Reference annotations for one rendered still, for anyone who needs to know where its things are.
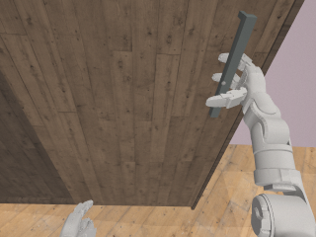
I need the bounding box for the robot right forearm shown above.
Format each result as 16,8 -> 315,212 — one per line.
242,92 -> 316,237

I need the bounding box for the right robot upper arm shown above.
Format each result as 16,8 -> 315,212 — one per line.
251,194 -> 316,237

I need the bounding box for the left robot hand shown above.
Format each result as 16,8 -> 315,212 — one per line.
59,199 -> 97,237

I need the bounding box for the handle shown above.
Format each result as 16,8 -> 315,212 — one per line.
209,11 -> 258,118

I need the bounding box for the right robot hand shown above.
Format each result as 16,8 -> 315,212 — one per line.
205,52 -> 267,109

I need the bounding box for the wardrobe door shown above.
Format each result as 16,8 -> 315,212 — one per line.
0,0 -> 294,207
0,70 -> 72,198

